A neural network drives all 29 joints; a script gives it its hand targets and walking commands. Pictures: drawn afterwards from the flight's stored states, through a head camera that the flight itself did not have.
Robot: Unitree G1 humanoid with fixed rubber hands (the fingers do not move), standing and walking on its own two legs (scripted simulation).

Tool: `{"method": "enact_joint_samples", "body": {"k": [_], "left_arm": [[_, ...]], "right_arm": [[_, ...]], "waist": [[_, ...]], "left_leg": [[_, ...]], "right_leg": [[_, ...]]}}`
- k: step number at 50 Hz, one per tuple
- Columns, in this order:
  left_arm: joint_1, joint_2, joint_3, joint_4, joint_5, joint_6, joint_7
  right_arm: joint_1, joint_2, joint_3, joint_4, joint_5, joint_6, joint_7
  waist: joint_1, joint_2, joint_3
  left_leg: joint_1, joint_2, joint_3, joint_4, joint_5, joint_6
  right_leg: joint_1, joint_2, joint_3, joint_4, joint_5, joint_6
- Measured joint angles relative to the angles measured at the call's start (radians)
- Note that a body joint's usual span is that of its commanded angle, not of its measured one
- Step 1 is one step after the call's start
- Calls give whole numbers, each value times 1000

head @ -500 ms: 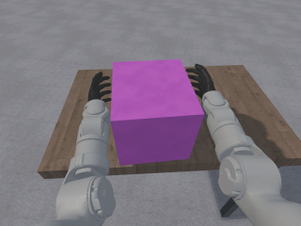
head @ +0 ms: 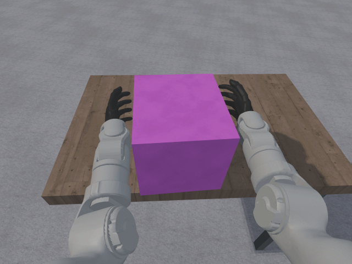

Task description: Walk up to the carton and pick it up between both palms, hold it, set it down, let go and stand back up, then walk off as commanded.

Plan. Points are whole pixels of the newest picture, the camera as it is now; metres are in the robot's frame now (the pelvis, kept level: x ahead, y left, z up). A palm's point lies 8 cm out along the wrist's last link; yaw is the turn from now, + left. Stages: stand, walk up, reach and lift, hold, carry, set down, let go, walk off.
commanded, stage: set down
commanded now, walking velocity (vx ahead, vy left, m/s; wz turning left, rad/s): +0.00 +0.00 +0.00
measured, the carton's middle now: (177, 132) +0.43 +0.01 +0.08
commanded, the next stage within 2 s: none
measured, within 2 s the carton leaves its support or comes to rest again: rests again in 0.06 s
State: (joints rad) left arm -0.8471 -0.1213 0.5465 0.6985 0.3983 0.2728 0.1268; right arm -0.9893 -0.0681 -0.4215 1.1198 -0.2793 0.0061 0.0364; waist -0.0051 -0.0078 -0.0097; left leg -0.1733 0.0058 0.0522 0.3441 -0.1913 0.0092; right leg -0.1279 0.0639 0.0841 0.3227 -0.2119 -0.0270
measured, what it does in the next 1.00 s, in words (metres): stands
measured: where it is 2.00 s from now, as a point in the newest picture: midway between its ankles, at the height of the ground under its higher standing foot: outside the picture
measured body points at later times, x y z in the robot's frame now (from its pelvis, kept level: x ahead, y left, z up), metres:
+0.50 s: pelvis +0.00 +0.00 +0.00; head +0.02 +0.01 +0.45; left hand +0.42 +0.15 +0.12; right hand +0.45 -0.14 +0.14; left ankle -0.01 +0.11 -0.75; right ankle -0.03 -0.10 -0.75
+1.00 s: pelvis +0.00 +0.00 +0.00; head +0.02 +0.01 +0.45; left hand +0.42 +0.16 +0.12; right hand +0.45 -0.14 +0.13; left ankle -0.01 +0.11 -0.75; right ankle -0.03 -0.10 -0.75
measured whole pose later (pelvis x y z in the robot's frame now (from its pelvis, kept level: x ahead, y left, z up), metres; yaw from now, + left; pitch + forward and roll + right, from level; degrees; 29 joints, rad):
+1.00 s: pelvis +0.00 +0.00 +0.00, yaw +0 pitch +2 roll +0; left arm -0.82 -0.14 0.59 0.71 0.44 0.19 0.11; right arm -0.96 -0.05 -0.49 1.12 -0.35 -0.06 0.06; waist 0.00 -0.02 -0.02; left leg -0.19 0.01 0.05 0.34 -0.19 0.01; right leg -0.14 0.06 0.08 0.32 -0.21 -0.03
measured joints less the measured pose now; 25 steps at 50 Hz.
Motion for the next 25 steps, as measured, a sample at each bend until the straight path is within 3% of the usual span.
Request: {"method": "enact_joint_samples", "body": {"k": [25], "left_arm": [[25,-10,15,16,18,-68,-3]], "right_arm": [[22,11,-26,0,-37,-53,6]], "waist": [[3,-12,-3]], "left_leg": [[-16,0,0,0,1,0]], "right_leg": [[-16,0,0,0,1,0]]}}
